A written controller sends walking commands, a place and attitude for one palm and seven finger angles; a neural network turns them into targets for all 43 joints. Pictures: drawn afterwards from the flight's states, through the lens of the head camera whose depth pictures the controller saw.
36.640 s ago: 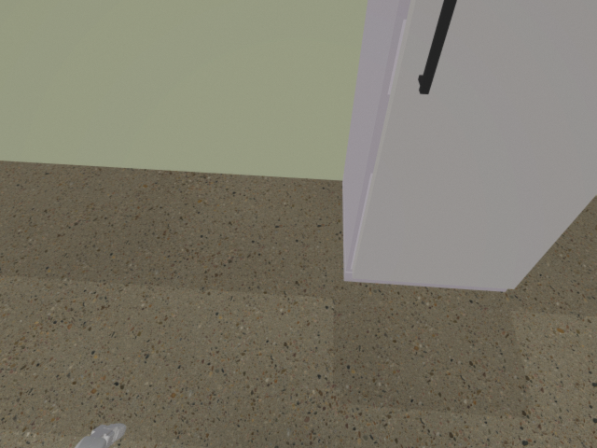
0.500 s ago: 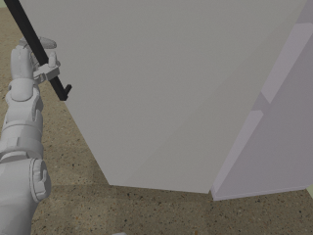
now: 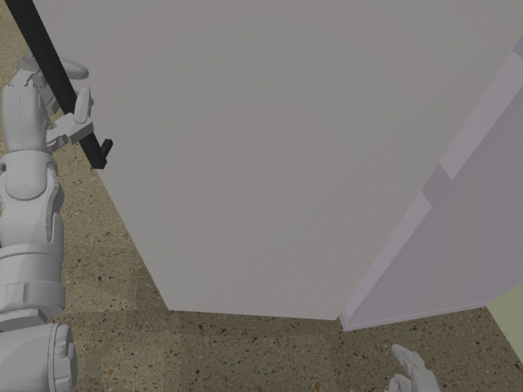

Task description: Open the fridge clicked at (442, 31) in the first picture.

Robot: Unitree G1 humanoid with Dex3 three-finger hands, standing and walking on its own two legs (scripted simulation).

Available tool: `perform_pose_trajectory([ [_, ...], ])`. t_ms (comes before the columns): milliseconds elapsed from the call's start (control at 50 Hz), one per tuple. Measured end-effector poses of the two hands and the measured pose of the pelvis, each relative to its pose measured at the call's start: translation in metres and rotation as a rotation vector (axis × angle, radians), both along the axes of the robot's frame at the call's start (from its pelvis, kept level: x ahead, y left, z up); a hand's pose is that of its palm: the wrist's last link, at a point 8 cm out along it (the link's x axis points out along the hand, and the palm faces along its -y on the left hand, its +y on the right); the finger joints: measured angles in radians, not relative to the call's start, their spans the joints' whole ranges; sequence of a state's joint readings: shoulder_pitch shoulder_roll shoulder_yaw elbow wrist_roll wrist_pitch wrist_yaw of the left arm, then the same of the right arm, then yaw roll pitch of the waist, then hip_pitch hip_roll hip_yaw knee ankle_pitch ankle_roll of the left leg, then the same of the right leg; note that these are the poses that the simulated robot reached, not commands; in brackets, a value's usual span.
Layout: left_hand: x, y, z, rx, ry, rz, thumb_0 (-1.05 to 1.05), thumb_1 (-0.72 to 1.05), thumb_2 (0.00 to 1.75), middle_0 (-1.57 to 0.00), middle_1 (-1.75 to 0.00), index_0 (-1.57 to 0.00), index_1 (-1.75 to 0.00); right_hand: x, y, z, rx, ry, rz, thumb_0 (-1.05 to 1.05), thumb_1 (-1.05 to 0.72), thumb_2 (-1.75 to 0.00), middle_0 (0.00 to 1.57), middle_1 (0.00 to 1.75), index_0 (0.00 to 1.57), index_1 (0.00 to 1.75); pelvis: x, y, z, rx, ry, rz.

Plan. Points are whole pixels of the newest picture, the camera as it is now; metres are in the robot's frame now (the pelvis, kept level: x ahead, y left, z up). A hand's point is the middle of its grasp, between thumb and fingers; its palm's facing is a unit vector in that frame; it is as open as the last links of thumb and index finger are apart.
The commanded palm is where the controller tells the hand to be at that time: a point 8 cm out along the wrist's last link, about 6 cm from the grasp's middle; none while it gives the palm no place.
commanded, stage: stop walking and hold the door back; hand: left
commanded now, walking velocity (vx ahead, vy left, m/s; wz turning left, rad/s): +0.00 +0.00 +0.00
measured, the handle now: (68, 79) +0.44 +0.27 +0.25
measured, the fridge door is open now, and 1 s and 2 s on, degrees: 77 76 76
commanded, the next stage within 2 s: loosen the grip on the handle in 0.18 s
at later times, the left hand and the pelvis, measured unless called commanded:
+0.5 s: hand (75, 119) +0.40 +0.26 +0.21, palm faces +0.38 -0.90 -0.20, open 8.2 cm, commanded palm +0.36 +0.29 +0.21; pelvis -0.01 -0.01 +0.00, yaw +2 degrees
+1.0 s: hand (71, 132) +0.41 +0.28 +0.19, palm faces +0.40 -0.89 -0.21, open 14.5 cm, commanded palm +0.37 +0.32 +0.19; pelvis +0.03 -0.01 +0.00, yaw +2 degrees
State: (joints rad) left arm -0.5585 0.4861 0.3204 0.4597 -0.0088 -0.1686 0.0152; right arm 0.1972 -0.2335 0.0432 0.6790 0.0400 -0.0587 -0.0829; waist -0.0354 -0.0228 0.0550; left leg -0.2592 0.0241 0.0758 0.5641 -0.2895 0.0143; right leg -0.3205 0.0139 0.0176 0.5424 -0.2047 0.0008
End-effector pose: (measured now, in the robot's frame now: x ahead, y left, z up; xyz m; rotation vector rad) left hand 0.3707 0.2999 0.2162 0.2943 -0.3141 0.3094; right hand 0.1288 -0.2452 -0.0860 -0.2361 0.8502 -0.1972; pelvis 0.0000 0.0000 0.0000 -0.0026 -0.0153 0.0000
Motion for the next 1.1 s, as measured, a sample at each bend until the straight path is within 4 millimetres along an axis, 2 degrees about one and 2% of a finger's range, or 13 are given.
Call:
perform_pose_trajectory([
  [100, -0.006, -0.001, 0.0, 0.005, -0.004, 0.001, -0.1, 0.68, 0.76, -0.45, -1.4, -0.41, -1.4, 0.018, 0.006, 0.006, 0.009, -0.048, 0.024, 0.01, -0.9, -0.9, 0.2, 0.3, 0.2, 0.3, -0.002, 0.001, -0.001, 0.0, -0.001, -0.005],
  [180, -0.011, -0.003, -0.001, 0.0, -0.003, 0.009, -0.1, 0.69, 0.76, -0.45, -1.4, -0.41, -1.4, 0.022, 0.006, 0.005, 0.013, -0.043, 0.035, 0.01, -0.9, -0.9, 0.2, 0.3, 0.2, 0.3, -0.003, -0.001, -0.001, -0.002, 0.004, -0.003],
  [280, -0.015, -0.003, -0.001, 0.007, 0.003, 0.014, -0.11, 0.68, 0.77, -0.45, -1.4, -0.41, -1.4, 0.013, 0.001, 0.001, 0.004, -0.008, 0.024, 0.01, -0.9, -0.9, 0.2, 0.3, 0.2, 0.3, -0.004, -0.001, 0.001, -0.001, 0.009, 0.004],
  [320, -0.01, 0.001, 0.004, 0.044, 0.028, -0.001, -0.13, 0.65, 0.77, -0.47, -1.41, -0.42, -1.4, 0.006, -0.001, 0.001, -0.005, 0.002, 0.048, 0.01, -0.9, -0.9, 0.2, 0.3, 0.2, 0.3, -0.008, -0.004, 0.001, 0.004, 0.007, 0.012],
  [400, -0.005, 0.007, 0.005, -0.091, 0.056, -0.01, -0.1, 0.55, 0.74, -0.51, -1.44, -0.43, -1.4, -0.01, -0.008, 0.004, -0.006, -0.012, 0.052, 0.01, -0.9, -0.9, 0.2, 0.3, 0.2, 0.3, -0.011, -0.009, 0.002, 0.01, 0.034, 0.034],
  [480, -0.009, 0.004, 0.003, -0.072, 0.052, 0.041, -0.06, 0.37, 0.65, -0.49, -1.43, -0.38, -1.37, -0.024, -0.017, -0.001, -0.001, -0.03, 0.041, 0.01, -0.9, -0.9, 0.2, 0.3, 0.2, 0.3, -0.012, -0.01, 0.0, 0.011, 0.042, 0.031],
  [580, -0.012, 0.002, -0.001, 0.011, -0.002, 0.068, -0.02, -0.01, 0.47, -0.46, -1.4, -0.33, -1.34, -0.035, -0.025, -0.011, -0.008, 0.025, 0.049, 0.01, -0.9, -0.9, 0.2, 0.3, 0.2, 0.3, -0.013, -0.015, -0.004, 0.015, 0.062, 0.031],
  [660, -0.007, 0.002, -0.011, 0.013, -0.007, 0.034, -0.01, -0.27, 0.34, -0.43, -1.37, -0.34, -1.33, -0.036, -0.029, -0.014, -0.023, 0.073, 0.044, 0.01, -0.9, -0.9, 0.2, 0.3, 0.2, 0.3, -0.008, -0.018, -0.006, 0.009, 0.078, 0.035],
  [740, -0.003, 0.004, -0.013, 0.005, -0.025, 0.015, -0.01, -0.42, 0.26, -0.44, -1.36, -0.34, -1.3, -0.026, -0.031, -0.015, -0.037, 0.09, 0.041, 0.01, -0.9, -0.9, 0.2, 0.3, 0.2, 0.3, 0.002, -0.018, -0.005, 0.002, 0.092, 0.04],
  [820, 0.0, 0.006, -0.015, -0.011, -0.02, 0.013, -0.01, -0.5, 0.22, -0.43, -1.32, -0.32, -1.25, -0.006, -0.028, -0.013, -0.034, 0.069, 0.045, 0.01, -0.9, -0.9, 0.2, 0.3, 0.2, 0.3, 0.013, -0.016, -0.004, -0.001, 0.102, 0.039],
  [980, -0.003, 0.019, -0.023, -0.032, 0.006, 0.06, -0.01, -0.55, 0.2, -0.32, -1.21, -0.27, -1.18, 0.04, -0.011, -0.007, -0.008, -0.002, 0.076, 0.01, -0.9, -0.9, 0.2, 0.3, 0.2, 0.3, 0.03, -0.009, -0.004, -0.004, 0.115, 0.038],
  [1100, -0.005, 0.032, -0.03, -0.025, 0.019, 0.077, -0.01, -0.55, 0.2, -0.28, -1.17, -0.26, -1.16, 0.06, 0.003, -0.007, -0.003, -0.009, 0.111, 0.01, -0.9, -0.9, 0.2, 0.3, 0.2, 0.3, 0.036, -0.005, -0.006, -0.01, 0.125, 0.05],
])
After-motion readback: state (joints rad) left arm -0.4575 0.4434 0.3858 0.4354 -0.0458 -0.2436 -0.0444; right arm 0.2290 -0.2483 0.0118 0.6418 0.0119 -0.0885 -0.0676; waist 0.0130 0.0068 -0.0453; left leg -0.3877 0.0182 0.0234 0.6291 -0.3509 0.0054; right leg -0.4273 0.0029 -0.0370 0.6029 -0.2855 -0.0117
